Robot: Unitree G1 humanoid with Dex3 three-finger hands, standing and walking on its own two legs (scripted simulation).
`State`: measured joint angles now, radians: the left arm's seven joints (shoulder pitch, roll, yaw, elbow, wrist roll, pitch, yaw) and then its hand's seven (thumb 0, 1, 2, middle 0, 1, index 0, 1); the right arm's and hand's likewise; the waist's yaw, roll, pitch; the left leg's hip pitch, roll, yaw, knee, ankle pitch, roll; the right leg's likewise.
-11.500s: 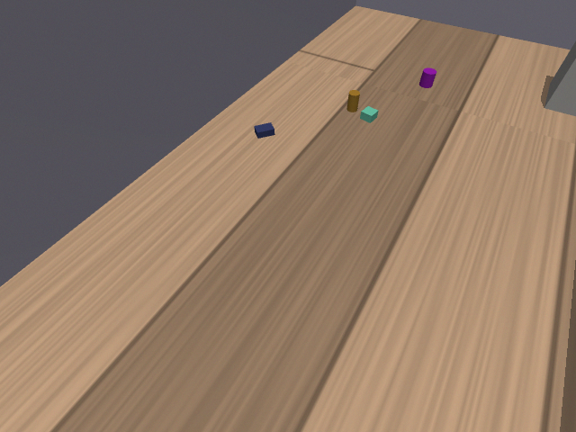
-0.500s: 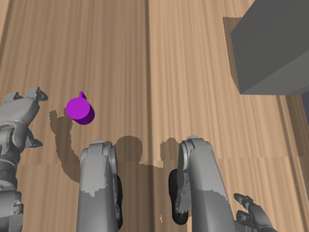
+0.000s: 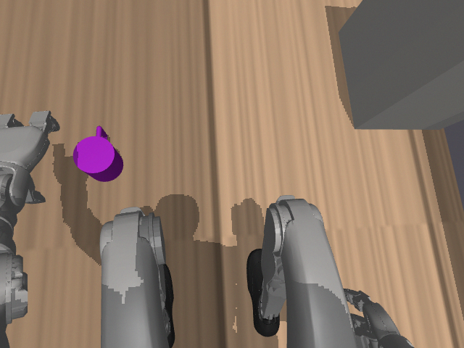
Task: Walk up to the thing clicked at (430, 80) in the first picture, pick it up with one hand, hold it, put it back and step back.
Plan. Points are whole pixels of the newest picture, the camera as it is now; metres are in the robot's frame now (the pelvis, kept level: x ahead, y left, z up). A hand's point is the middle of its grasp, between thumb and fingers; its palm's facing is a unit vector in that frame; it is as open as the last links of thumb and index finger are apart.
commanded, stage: rise first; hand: left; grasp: from above
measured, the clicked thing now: (100, 153) +0.48 +0.27 -0.31
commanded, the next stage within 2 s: none
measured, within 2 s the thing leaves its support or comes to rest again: neither
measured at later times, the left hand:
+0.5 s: hand (44, 163) +0.42 +0.33 -0.17, palm faces -0.46 -0.07 -0.89, open 14.1 cm
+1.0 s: hand (51, 160) +0.43 +0.33 -0.19, palm faces -0.46 -0.07 -0.89, open 14.0 cm
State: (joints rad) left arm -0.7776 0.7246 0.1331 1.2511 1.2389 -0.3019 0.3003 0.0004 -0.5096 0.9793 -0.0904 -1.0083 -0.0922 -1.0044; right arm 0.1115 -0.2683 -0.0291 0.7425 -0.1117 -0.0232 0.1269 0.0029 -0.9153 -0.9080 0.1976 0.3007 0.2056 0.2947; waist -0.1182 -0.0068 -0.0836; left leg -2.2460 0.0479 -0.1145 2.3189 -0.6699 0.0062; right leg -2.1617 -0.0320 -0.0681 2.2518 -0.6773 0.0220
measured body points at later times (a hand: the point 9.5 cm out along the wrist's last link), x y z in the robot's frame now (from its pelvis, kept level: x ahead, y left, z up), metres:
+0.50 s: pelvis +0.01 +0.00 -0.01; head +0.24 +0.06 +0.37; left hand +0.44 +0.33 -0.12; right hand +0.09 -0.28 -0.13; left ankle +0.08 +0.13 -0.32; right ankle +0.10 -0.13 -0.32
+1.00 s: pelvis +0.01 +0.00 -0.02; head +0.24 +0.07 +0.36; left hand +0.45 +0.33 -0.14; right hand +0.08 -0.28 -0.14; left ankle +0.08 +0.13 -0.32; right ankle +0.10 -0.13 -0.32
